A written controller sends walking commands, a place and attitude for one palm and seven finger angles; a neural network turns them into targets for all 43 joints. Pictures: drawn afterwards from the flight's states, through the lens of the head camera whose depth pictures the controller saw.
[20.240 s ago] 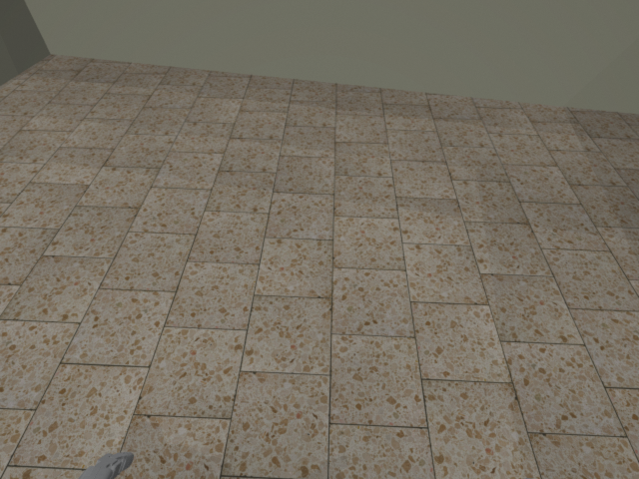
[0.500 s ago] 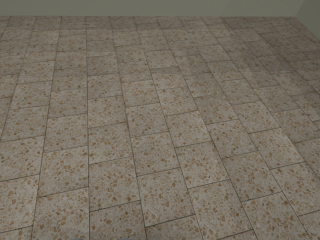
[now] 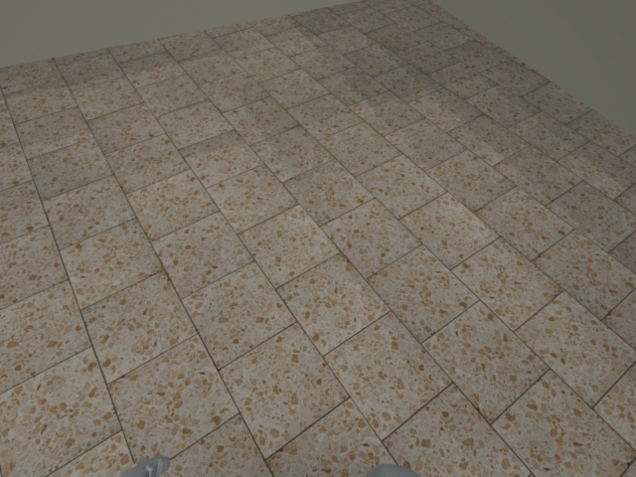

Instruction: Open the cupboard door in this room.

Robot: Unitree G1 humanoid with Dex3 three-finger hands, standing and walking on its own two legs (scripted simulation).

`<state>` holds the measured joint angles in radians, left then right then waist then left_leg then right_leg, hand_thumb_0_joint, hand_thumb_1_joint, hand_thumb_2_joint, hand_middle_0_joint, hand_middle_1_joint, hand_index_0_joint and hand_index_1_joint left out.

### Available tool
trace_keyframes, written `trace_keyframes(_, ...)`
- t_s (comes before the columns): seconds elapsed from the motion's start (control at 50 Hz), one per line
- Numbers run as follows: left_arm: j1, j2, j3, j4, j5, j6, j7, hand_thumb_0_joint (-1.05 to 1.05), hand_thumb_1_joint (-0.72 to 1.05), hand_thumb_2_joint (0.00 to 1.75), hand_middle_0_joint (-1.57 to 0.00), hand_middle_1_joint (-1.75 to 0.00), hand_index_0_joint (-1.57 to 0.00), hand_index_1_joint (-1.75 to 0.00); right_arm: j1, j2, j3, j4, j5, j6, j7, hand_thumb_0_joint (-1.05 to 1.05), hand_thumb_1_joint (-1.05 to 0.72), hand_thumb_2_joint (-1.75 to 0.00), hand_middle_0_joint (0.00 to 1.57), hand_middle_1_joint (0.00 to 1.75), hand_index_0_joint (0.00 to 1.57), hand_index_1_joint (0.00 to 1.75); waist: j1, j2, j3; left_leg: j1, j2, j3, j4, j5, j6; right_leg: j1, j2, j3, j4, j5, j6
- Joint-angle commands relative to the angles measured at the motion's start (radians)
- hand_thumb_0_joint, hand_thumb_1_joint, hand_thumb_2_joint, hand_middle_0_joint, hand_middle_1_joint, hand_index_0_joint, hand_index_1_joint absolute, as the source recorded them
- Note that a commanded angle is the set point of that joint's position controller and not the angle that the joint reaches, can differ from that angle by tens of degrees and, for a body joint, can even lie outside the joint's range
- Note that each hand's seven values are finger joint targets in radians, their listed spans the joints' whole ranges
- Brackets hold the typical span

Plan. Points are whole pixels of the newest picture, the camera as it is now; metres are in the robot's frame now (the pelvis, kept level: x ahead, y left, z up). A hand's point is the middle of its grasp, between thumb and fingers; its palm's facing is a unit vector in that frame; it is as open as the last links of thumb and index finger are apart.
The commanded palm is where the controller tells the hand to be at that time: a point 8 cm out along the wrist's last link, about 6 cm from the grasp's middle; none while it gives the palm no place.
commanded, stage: turn or walk to find it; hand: left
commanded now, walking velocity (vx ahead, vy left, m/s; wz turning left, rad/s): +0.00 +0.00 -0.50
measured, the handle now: out of the picture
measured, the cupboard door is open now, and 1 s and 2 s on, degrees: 0 0 0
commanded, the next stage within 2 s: none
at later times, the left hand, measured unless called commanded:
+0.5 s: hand out of the picture +0.09 +0.15 -0.16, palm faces -0.16 -0.96 -0.24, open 7.4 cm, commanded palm none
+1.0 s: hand (205, 457) +0.17 +0.16 -0.16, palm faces -0.43 -0.87 -0.24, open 7.4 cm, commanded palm none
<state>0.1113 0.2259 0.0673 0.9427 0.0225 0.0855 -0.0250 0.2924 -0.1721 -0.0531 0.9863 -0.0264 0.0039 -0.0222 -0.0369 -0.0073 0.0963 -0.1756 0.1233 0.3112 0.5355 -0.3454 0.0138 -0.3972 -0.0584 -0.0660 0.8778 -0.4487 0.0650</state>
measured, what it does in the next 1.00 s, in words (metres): steps on the spot, turning right: right foot, then left foot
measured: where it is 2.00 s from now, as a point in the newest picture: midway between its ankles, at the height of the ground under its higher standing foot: outside the picture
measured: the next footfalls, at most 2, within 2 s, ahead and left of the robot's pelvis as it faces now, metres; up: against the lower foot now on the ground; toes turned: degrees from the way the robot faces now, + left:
right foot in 0.08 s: +0.04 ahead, -0.13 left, +0.00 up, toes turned -9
left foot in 0.64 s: +0.08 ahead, +0.10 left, +0.00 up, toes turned -15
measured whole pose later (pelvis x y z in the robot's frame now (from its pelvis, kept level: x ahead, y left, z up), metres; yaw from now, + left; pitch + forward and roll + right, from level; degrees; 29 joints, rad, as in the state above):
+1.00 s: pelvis +0.00 +0.00 +0.00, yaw -29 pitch +1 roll -1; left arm 0.18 0.26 0.09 0.95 0.02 0.08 -0.02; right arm 0.23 -0.18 -0.04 0.93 -0.02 0.01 -0.02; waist 0.00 -0.01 0.08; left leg -0.20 0.11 0.22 0.49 -0.29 0.00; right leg -0.44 -0.06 -0.01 1.00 -0.43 0.08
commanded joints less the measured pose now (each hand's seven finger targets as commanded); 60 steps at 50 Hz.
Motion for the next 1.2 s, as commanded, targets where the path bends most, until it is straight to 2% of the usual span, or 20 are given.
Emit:
trace_keyframes(0.0,0.002,0.057,0.013,-0.088,-0.003,-0.046,0.006,0.0,0.9,0.9,-0.2,-0.3,-0.2,-0.3,0.009,-0.206,-0.059,-0.037,0.002,-0.013,-0.003,0.0,-0.9,-0.9,0.2,0.3,0.2,0.3,0.019,0.188,-0.125,0.106,0.26,-0.172,-0.049,0.588,0.081,0.058,0.014,-0.032,-0.232,0.087,-0.042)
trace_keyframes(0.04,0.138,0.135,0.027,-0.05,0.005,-0.067,0.017,0.0,0.9,0.9,-0.2,-0.3,-0.2,-0.3,0.013,-0.183,-0.053,-0.047,0.014,-0.009,0.006,0.0,-0.9,-0.9,0.2,0.3,0.2,0.3,0.092,-0.002,-0.188,-0.075,0.198,-0.086,0.21,0.411,-0.017,0.35,-0.059,0.057,-0.474,0.377,-0.086)
trace_keyframes(0.06,0.206,0.251,0.048,-0.034,0.011,-0.08,0.033,0.0,0.9,0.9,-0.2,-0.3,-0.2,-0.3,-0.023,-0.101,-0.028,-0.099,0.015,-0.003,0.009,0.0,-0.9,-0.9,0.2,0.3,0.2,0.3,0.126,-0.332,-0.189,-0.383,0.033,-0.071,0.456,-0.231,-0.078,0.497,-0.313,0.426,-0.507,0.755,-0.183)
trace_keyframes(0.08,0.228,0.261,0.049,-0.022,-0.014,-0.07,0.042,0.0,0.9,0.9,-0.2,-0.3,-0.2,-0.3,-0.09,-0.123,-0.027,-0.123,0.017,0.018,-0.002,0.0,-0.9,-0.9,0.2,0.3,0.2,0.3,0.137,-0.272,-0.178,-0.397,-0.01,-0.215,0.577,-0.336,-0.076,0.401,-0.367,0.446,-0.505,0.91,-0.267)
trace_keyframes(0.12,0.104,0.217,0.052,-0.06,-0.011,-0.065,0.054,0.0,0.9,0.9,-0.2,-0.3,-0.2,-0.3,-0.073,-0.121,-0.028,-0.107,0.014,0.035,-0.006,0.0,-0.9,-0.9,0.2,0.3,0.2,0.3,0.085,-0.231,-0.115,-0.441,0.006,-0.303,0.664,-0.207,-0.07,0.324,-0.296,0.391,-0.556,0.595,-0.27)
trace_keyframes(0.2,0.024,0.157,0.025,-0.089,-0.013,-0.077,0.044,0.0,0.9,0.9,-0.2,-0.3,-0.2,-0.3,-0.042,-0.139,-0.035,-0.068,0.004,0.039,0.007,0.0,-0.9,-0.9,0.2,0.3,0.2,0.3,0.032,-0.101,-0.091,-0.37,-0.002,-0.304,0.633,-0.013,-0.092,0.232,-0.174,0.261,-0.557,0.529,-0.198)
trace_keyframes(0.48,0.148,0.188,0.042,-0.045,0.001,-0.076,0.039,0.0,0.9,0.9,-0.2,-0.3,-0.2,-0.3,-0.209,-0.143,-0.019,-0.14,0.017,0.022,-0.007,0.0,-0.9,-0.9,0.2,0.3,0.2,0.3,0.081,-0.131,-0.137,-0.309,-0.068,-0.319,0.339,-0.088,-0.095,0.288,-0.155,0.431,-0.507,0.654,-0.264)
trace_keyframes(0.58,0.072,0.193,0.045,-0.056,-0.007,-0.064,0.039,0.0,0.9,0.9,-0.2,-0.3,-0.2,-0.3,-0.085,-0.144,-0.017,-0.111,0.03,0.001,-0.016,0.0,-0.9,-0.9,0.2,0.3,0.2,0.3,0.015,-0.123,-0.195,-0.002,-0.105,-0.298,-0.062,0.083,-0.067,0.163,-0.092,0.437,-0.408,0.622,-0.189)
trace_keyframes(0.6,0.066,0.163,0.039,-0.063,-0.014,-0.061,0.038,0.0,0.9,0.9,-0.2,-0.3,-0.2,-0.3,-0.046,-0.177,-0.024,-0.1,0.028,-0.009,-0.02,0.0,-0.9,-0.9,0.2,0.3,0.2,0.3,-0.002,-0.053,-0.213,0.155,-0.033,-0.342,-0.163,0.161,-0.049,0.043,-0.027,0.385,-0.332,0.495,-0.142)
trace_keyframes(0.62,0.1,0.106,0.027,-0.074,-0.024,-0.056,0.029,0.0,0.9,0.9,-0.2,-0.3,-0.2,-0.3,-0.053,-0.263,-0.038,-0.112,0.015,-0.016,-0.019,0.0,-0.9,-0.9,0.2,0.3,0.2,0.3,0.005,0.214,-0.212,0.262,0.202,-0.574,-0.249,0.237,0.021,-0.151,0.109,0.256,-0.163,0.136,-0.08)
trace_keyframes(0.64,0.093,0.103,0.023,-0.077,-0.012,-0.056,0.025,0.0,0.9,0.9,-0.2,-0.3,-0.2,-0.3,-0.06,-0.306,-0.046,-0.129,0.016,-0.004,-0.016,0.0,-0.9,-0.9,0.2,0.3,0.2,0.3,0.004,0.288,-0.171,0.167,0.346,-0.646,-0.26,0.353,0.099,-0.181,0.111,0.139,0.044,-0.145,-0.04)
trace_keyframes(0.66,0.098,0.121,0.034,-0.082,-0.001,-0.049,0.024,0.0,0.9,0.9,-0.2,-0.3,-0.2,-0.3,-0.088,-0.286,-0.04,-0.149,0.005,0.003,-0.012,0.0,-0.9,-0.9,0.2,0.3,0.2,0.3,0.015,0.215,-0.117,0.03,0.348,-0.606,-0.257,0.306,0.14,-0.143,0.087,0.148,0.185,-0.147,-0.033)
trace_keyframes(0.7,0.117,0.145,0.054,-0.044,0.007,-0.031,0.015,0.0,0.9,0.9,-0.2,-0.3,-0.2,-0.3,-0.189,-0.215,-0.018,-0.167,0.004,-0.003,-0.02,0.0,-0.9,-0.9,0.2,0.3,0.2,0.3,0.065,0.221,-0.041,-0.064,0.233,-0.489,-0.288,0.226,0.093,-0.153,0.064,0.154,0.305,-0.034,-0.013)
trace_keyframes(0.76,0.128,0.113,0.047,-0.035,0.005,-0.034,0.0,0.0,0.9,0.9,-0.2,-0.3,-0.2,-0.3,-0.147,-0.191,-0.017,-0.158,0.003,-0.014,-0.018,0.0,-0.9,-0.9,0.2,0.3,0.2,0.3,0.061,0.149,-0.066,-0.003,0.155,-0.36,-0.24,0.353,0.08,-0.167,0.052,0.109,0.363,0.063,0.002)
trace_keyframes(0.92,0.014,0.066,0.022,-0.085,-0.004,-0.031,-0.002,0.0,0.9,0.9,-0.2,-0.3,-0.2,-0.3,-0.014,-0.209,-0.048,-0.101,0.003,-0.016,-0.008,0.0,-0.9,-0.9,0.2,0.3,0.2,0.3,0.002,0.166,-0.104,0.145,0.228,-0.292,-0.181,0.509,0.142,-0.169,-0.008,0.039,0.132,0.003,0.02)
trace_keyframes(1.06,0.057,0.078,0.016,-0.077,-0.005,-0.058,0.004,0.0,0.9,0.9,-0.2,-0.3,-0.2,-0.3,-0.015,-0.23,-0.061,-0.075,0.002,-0.004,0.007,0.0,-0.9,-0.9,0.2,0.3,0.2,0.3,0.032,0.185,-0.143,0.027,0.215,-0.176,0.005,0.518,0.05,0.159,0.036,-0.049,-0.352,0.177,-0.036)
trace_keyframes(1.08,0.145,0.129,0.025,-0.053,-0.001,-0.071,0.009,0.0,0.9,0.9,-0.2,-0.3,-0.2,-0.3,-0.024,-0.213,-0.057,-0.081,0.01,-0.002,0.01,0.0,-0.9,-0.9,0.2,0.3,0.2,0.3,0.08,0.074,-0.19,-0.056,0.181,-0.125,0.155,0.392,-0.012,0.317,-0.023,0.025,-0.488,0.347,-0.058)
trace_keyframes(1.1,0.2,0.255,0.046,-0.036,0.009,-0.085,0.026,0.0,0.9,0.9,-0.2,-0.3,-0.2,-0.3,-0.041,-0.123,-0.034,-0.121,0.015,0.003,0.014,0.0,-0.9,-0.9,0.2,0.3,0.2,0.3,0.108,-0.279,-0.182,-0.36,0.045,-0.088,0.381,-0.18,-0.077,0.477,-0.283,0.373,-0.541,0.657,-0.148)
trace_keyframes(1.12,0.245,0.279,0.05,-0.017,-0.012,-0.076,0.034,0.0,0.9,0.9,-0.2,-0.3,-0.2,-0.3,-0.121,-0.126,-0.023,-0.155,0.011,0.019,0.005,0.0,-0.9,-0.9,0.2,0.3,0.2,0.3,0.14,-0.284,-0.183,-0.418,-0.007,-0.207,0.522,-0.33,-0.081,0.424,-0.358,0.445,-0.513,0.851,-0.235)
trace_keyframes(1.18,0.137,0.204,0.046,-0.046,-0.013,-0.074,0.043,0.0,0.9,0.9,-0.2,-0.3,-0.2,-0.3,-0.127,-0.157,-0.029,-0.13,-0.001,0.03,0.01,0.0,-0.9,-0.9,0.2,0.3,0.2,0.3,0.097,-0.2,-0.099,-0.506,0.018,-0.301,0.649,-0.136,-0.08,0.368,-0.25,0.4,-0.597,0.32,-0.233)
